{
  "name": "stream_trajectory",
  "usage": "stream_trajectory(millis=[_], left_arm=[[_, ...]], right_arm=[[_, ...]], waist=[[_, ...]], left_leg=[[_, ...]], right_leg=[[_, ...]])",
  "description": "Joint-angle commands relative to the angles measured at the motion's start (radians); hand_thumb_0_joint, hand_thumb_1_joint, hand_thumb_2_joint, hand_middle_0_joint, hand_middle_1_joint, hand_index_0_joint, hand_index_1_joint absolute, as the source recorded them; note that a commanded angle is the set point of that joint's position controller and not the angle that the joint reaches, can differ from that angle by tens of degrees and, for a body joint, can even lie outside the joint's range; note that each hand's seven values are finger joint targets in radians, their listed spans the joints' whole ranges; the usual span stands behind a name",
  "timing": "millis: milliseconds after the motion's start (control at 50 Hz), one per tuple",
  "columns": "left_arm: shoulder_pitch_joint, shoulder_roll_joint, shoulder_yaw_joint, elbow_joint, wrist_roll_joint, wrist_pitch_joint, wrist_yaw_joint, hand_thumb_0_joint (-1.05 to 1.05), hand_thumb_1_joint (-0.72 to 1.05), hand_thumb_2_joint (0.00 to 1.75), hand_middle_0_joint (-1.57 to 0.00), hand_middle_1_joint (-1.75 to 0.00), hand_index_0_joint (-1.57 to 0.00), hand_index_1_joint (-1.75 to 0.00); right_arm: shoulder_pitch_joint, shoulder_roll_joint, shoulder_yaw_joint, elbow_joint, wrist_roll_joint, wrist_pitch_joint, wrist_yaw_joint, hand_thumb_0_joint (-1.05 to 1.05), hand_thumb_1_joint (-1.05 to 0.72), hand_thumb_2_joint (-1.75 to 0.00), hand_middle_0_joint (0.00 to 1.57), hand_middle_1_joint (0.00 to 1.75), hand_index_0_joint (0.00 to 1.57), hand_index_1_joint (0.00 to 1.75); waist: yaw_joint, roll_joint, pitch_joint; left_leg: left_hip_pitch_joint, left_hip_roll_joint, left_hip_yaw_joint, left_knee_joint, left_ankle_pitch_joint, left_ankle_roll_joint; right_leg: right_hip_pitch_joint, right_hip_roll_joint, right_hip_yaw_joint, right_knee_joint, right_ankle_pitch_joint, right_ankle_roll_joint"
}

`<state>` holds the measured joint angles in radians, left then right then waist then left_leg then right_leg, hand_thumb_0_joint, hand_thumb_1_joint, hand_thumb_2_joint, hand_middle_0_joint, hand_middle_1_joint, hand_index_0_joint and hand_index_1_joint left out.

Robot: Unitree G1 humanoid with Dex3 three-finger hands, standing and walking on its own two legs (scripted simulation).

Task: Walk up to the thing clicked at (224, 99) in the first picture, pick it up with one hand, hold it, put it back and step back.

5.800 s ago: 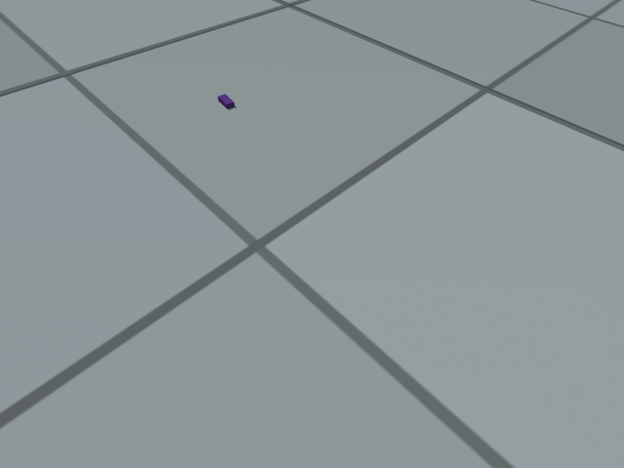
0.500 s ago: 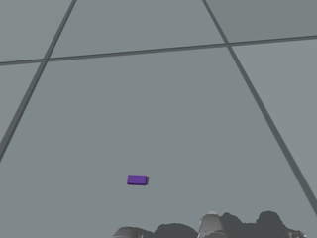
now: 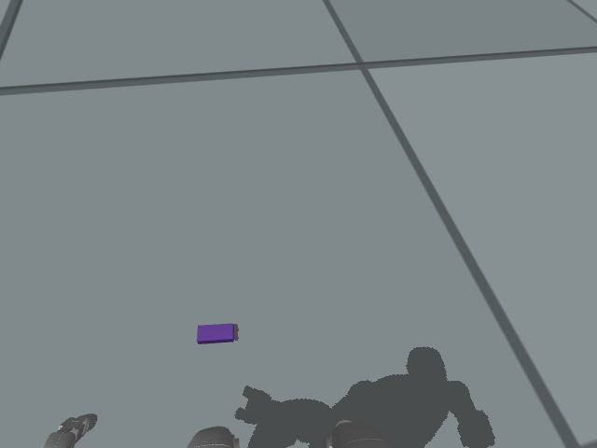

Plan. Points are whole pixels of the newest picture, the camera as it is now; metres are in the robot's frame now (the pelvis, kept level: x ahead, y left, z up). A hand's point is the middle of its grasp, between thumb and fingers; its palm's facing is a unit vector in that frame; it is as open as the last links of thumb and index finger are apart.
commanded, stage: walk up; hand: left
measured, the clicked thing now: (215, 333) +0.48 +0.20 -0.72
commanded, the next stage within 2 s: stand in 1.32 s
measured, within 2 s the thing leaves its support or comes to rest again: neither
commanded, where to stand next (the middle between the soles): +0.10 -0.06 m, yaw +1 degrees
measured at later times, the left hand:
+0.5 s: hand out of the picture +0.11 +0.24 -0.12, palm faces -0.04 -0.93 -0.36, open 7.4 cm
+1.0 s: hand out of the picture +0.12 +0.23 -0.12, palm faces -0.02 -0.95 -0.31, open 7.4 cm
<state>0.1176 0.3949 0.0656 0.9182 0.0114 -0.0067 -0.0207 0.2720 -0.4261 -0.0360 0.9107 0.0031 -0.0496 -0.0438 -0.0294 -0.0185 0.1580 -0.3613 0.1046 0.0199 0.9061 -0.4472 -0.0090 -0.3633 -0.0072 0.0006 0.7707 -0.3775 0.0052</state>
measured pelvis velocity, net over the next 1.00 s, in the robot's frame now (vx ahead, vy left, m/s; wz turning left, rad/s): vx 0.02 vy -0.01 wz -0.04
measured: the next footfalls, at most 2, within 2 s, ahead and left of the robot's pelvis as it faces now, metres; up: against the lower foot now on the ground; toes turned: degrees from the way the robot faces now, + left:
none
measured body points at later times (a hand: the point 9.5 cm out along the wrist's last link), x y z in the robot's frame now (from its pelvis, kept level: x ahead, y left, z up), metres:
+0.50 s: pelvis +0.01 -0.02 +0.02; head +0.03 -0.03 +0.47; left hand +0.11 +0.29 -0.10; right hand +0.08 -0.33 -0.11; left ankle +0.02 +0.13 -0.70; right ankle +0.02 -0.15 -0.71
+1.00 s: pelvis +0.02 -0.01 +0.04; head +0.02 -0.01 +0.49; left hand +0.12 +0.28 -0.09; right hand +0.09 -0.32 -0.09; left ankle +0.02 +0.13 -0.70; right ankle +0.02 -0.15 -0.70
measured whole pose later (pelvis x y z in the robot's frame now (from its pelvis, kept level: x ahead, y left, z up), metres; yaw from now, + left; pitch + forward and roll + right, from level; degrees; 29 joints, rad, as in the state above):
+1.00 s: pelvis +0.02 -0.01 +0.04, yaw -2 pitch -2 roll +0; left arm 0.05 0.35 0.03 1.15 0.00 0.02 -0.03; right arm 0.08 -0.35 0.00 1.15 -0.01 -0.04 0.00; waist -0.01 -0.02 0.05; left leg -0.13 0.05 0.05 0.37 -0.20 -0.04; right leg -0.16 -0.02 0.03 0.39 -0.20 0.02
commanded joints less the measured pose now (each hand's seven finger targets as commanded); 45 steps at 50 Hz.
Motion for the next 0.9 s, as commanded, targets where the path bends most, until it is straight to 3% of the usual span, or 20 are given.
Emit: stream_trajectory(millis=[0, 20, 60, 80, 100, 120, 140, 160, 180, 200, 220, 240, 260, 280, 320, 380, 480, 620, 760, 880], left_arm=[[0.095, 0.274, 0.061, -0.043, -0.007, -0.022, 0.024, 0.00, 0.90, 0.90, -0.20, -0.30, -0.20, -0.30], [0.060, 0.268, 0.053, -0.052, 0.000, -0.020, 0.029, 0.00, 0.90, 0.90, -0.20, -0.30, -0.20, -0.30], [-0.044, 0.240, 0.039, -0.065, 0.002, -0.012, 0.029, 0.00, 0.90, 0.90, -0.20, -0.30, -0.20, -0.30], [-0.082, 0.223, 0.032, -0.064, -0.004, -0.006, 0.027, 0.00, 0.90, 0.90, -0.20, -0.30, -0.20, -0.30], [-0.079, 0.181, 0.019, -0.075, -0.011, -0.001, 0.023, 0.00, 0.90, 0.90, -0.20, -0.30, -0.20, -0.30], [-0.034, 0.155, 0.013, -0.061, -0.017, 0.010, 0.024, 0.00, 0.90, 0.90, -0.20, -0.30, -0.20, -0.30], [-0.036, 0.212, 0.031, -0.034, -0.011, 0.013, 0.031, 0.00, 0.90, 0.90, -0.20, -0.30, -0.20, -0.30], [-0.015, 0.204, 0.031, -0.018, -0.009, 0.007, 0.026, 0.00, 0.90, 0.90, -0.20, -0.30, -0.20, -0.30], [0.003, 0.185, 0.032, 0.005, -0.009, -0.003, 0.020, 0.00, 0.90, 0.90, -0.20, -0.30, -0.20, -0.30], [0.010, 0.183, 0.034, 0.025, -0.010, -0.015, 0.017, 0.00, 0.90, 0.90, -0.20, -0.30, -0.20, -0.30], [0.011, 0.212, 0.041, 0.033, -0.003, -0.024, 0.015, 0.00, 0.90, 0.90, -0.20, -0.30, -0.20, -0.30], [-0.017, 0.241, 0.040, 0.028, -0.004, -0.032, 0.015, 0.00, 0.90, 0.90, -0.20, -0.30, -0.20, -0.30], [-0.063, 0.259, 0.036, 0.028, -0.007, -0.029, 0.012, 0.00, 0.90, 0.90, -0.20, -0.30, -0.20, -0.30], [-0.098, 0.237, 0.027, 0.021, -0.009, -0.025, 0.011, 0.00, 0.90, 0.90, -0.20, -0.30, -0.20, -0.30], [-0.113, 0.198, 0.013, 0.036, -0.012, -0.021, 0.015, 0.00, 0.90, 0.90, -0.20, -0.30, -0.20, -0.30], [-0.102, 0.189, 0.007, 0.069, -0.010, -0.017, 0.015, 0.00, 0.90, 0.90, -0.20, -0.30, -0.20, -0.30], [-0.125, 0.184, 0.001, 0.105, -0.011, -0.010, 0.015, 0.00, 0.90, 0.90, -0.20, -0.30, -0.20, -0.30], [-0.132, 0.168, 0.000, 0.146, -0.015, -0.005, 0.011, 0.00, 0.90, 0.90, -0.20, -0.30, -0.20, -0.30], [-0.139, 0.157, 0.002, 0.164, -0.010, 0.000, 0.007, 0.00, 0.90, 0.90, -0.20, -0.30, -0.20, -0.30], [-0.132, 0.153, 0.001, 0.173, -0.009, 0.000, 0.006, 0.00, 0.90, 0.90, -0.20, -0.30, -0.20, -0.30]], right_arm=[[-0.061, -0.182, -0.049, -0.082, 0.001, -0.021, -0.017, 0.00, -0.90, -0.90, 0.20, 0.30, 0.20, 0.30], [-0.037, -0.183, -0.043, -0.063, 0.005, -0.025, -0.010, 0.00, -0.90, -0.90, 0.20, 0.30, 0.20, 0.30], [0.057, -0.164, -0.045, 0.004, 0.004, -0.034, -0.002, 0.00, -0.90, -0.90, 0.20, 0.30, 0.20, 0.30], [0.093, -0.169, -0.051, 0.031, -0.005, -0.036, -0.001, 0.00, -0.90, -0.90, 0.20, 0.30, 0.20, 0.30], [0.104, -0.216, -0.061, 0.031, -0.021, -0.041, -0.005, 0.00, -0.90, -0.90, 0.20, 0.30, 0.20, 0.30], [0.025, -0.292, -0.067, -0.001, -0.026, -0.047, -0.002, 0.00, -0.90, -0.90, 0.20, 0.30, 0.20, 0.30], [-0.065, -0.335, -0.076, -0.018, -0.015, -0.043, 0.003, 0.00, -0.90, -0.90, 0.20, 0.30, 0.20, 0.30], [-0.122, -0.302, -0.066, -0.022, -0.020, -0.043, 0.003, 0.00, -0.90, -0.90, 0.20, 0.30, 0.20, 0.30], [-0.153, -0.269, -0.050, -0.019, -0.019, -0.039, 0.004, 0.00, -0.90, -0.90, 0.20, 0.30, 0.20, 0.30], [-0.147, -0.235, -0.037, -0.004, -0.017, -0.034, 0.005, 0.00, -0.90, -0.90, 0.20, 0.30, 0.20, 0.30], [-0.123, -0.203, -0.025, 0.003, -0.009, -0.030, 0.007, 0.00, -0.90, -0.90, 0.20, 0.30, 0.20, 0.30], [-0.105, -0.164, -0.018, 0.013, 0.000, -0.024, 0.010, 0.00, -0.90, -0.90, 0.20, 0.30, 0.20, 0.30], [-0.107, -0.170, -0.022, 0.030, 0.000, -0.020, 0.009, 0.00, -0.90, -0.90, 0.20, 0.30, 0.20, 0.30], [-0.093, -0.168, -0.020, 0.050, -0.004, -0.021, 0.013, 0.00, -0.90, -0.90, 0.20, 0.30, 0.20, 0.30], [-0.117, -0.180, -0.023, 0.071, -0.008, -0.026, 0.019, 0.00, -0.90, -0.90, 0.20, 0.30, 0.20, 0.30], [-0.148, -0.173, -0.015, 0.092, -0.003, -0.022, 0.020, 0.00, -0.90, -0.90, 0.20, 0.30, 0.20, 0.30], [-0.189, -0.158, -0.007, 0.130, -0.006, -0.009, 0.024, 0.00, -0.90, -0.90, 0.20, 0.30, 0.20, 0.30], [-0.224, -0.155, 0.000, 0.166, -0.011, -0.011, 0.026, 0.00, -0.90, -0.90, 0.20, 0.30, 0.20, 0.30], [-0.233, -0.152, -0.004, 0.178, -0.013, -0.011, 0.025, 0.00, -0.90, -0.90, 0.20, 0.30, 0.20, 0.30], [-0.240, -0.150, -0.008, 0.175, -0.015, -0.011, 0.024, 0.00, -0.90, -0.90, 0.20, 0.30, 0.20, 0.30]], waist=[[0.064, -0.060, -0.212], [0.048, -0.073, -0.185], [-0.014, -0.094, -0.160], [-0.038, -0.073, -0.158], [-0.039, 0.036, -0.170], [0.002, 0.144, -0.150], [0.012, 0.159, -0.100], [0.052, 0.113, -0.097], [0.074, 0.097, -0.120], [0.071, 0.091, -0.142], [0.061, 0.059, -0.150], [0.025, -0.020, -0.161], [0.007, -0.058, -0.162], [-0.009, -0.041, -0.166], [0.007, -0.035, -0.193], [0.024, -0.056, -0.226], [0.020, -0.051, -0.204], [0.031, 0.004, -0.200], [0.028, 0.029, -0.192], [0.027, 0.025, -0.199]], left_leg=[[-0.160, -0.060, -0.017, 0.105, -0.241, 0.029], [-0.132, -0.052, -0.013, 0.030, -0.199, 0.038], [0.054, -0.074, 0.045, -0.242, 0.118, 0.034], [0.126, -0.072, 0.027, -0.320, 0.256, 0.037], [0.182, 0.038, -0.167, -0.416, 0.273, 0.071], [0.100, 0.233, -0.473, -0.539, 0.141, 0.172], [-0.011, 0.317, -0.530, -0.554, 0.123, 0.264], [-0.020, 0.265, -0.434, -0.503, 0.163, 0.245], [-0.019, 0.174, -0.287, -0.439, 0.199, 0.178], [-0.036, 0.100, -0.178, -0.379, 0.285, 0.107], [-0.071, 0.040, -0.101, -0.285, 0.347, 0.056], [-0.045, -0.036, -0.035, -0.238, 0.230, 0.022], [0.056, -0.056, -0.017, -0.246, 0.114, 0.017], [0.129, -0.049, -0.026, -0.312, 0.142, 0.018], [0.156, -0.011, -0.051, -0.373, 0.255, 0.034], [0.170, 0.014, -0.056, -0.403, 0.335, 0.045], [0.210, 0.001, -0.031, -0.459, 0.269, 0.030], [0.215, 0.023, -0.044, -0.548, 0.330, 0.022], [0.222, 0.031, -0.041, -0.592, 0.315, 0.016], [0.239, 0.033, -0.041, -0.604, 0.353, 0.013]], right_leg=[[0.225, -0.302, 0.358, -0.219, 0.484, -0.308], [0.179, -0.261, 0.312, -0.194, 0.471, -0.281], [0.038, -0.165, 0.170, -0.125, 0.431, -0.186], [-0.031, -0.136, 0.131, -0.068, 0.393, -0.146], [-0.117, -0.084, 0.092, 0.063, 0.300, -0.095], [-0.144, -0.005, 0.044, 0.116, 0.016, -0.048], [-0.073, -0.035, 0.050, 0.149, -0.168, -0.042], [-0.021, -0.049, 0.055, 0.086, -0.130, -0.047], [0.050, -0.047, 0.042, -0.046, -0.021, -0.059], [0.132, -0.053, 0.067, -0.146, 0.139, -0.066], [0.184, -0.098, 0.171, -0.218, 0.231, -0.087], [0.135, -0.177, 0.296, -0.289, 0.204, -0.130], [0.036, -0.218, 0.326, -0.305, 0.182, -0.170], [0.005, -0.196, 0.280, -0.298, 0.185, -0.145], [0.048, -0.126, 0.165, -0.272, 0.226, -0.084], [0.125, -0.110, 0.125, -0.278, 0.282, -0.068], [0.113, -0.124, 0.145, -0.368, 0.192, -0.063], [0.178, -0.113, 0.110, -0.398, 0.256, -0.038], [0.198, -0.108, 0.099, -0.431, 0.244, -0.035], [0.214, -0.107, 0.093, -0.440, 0.294, -0.028]])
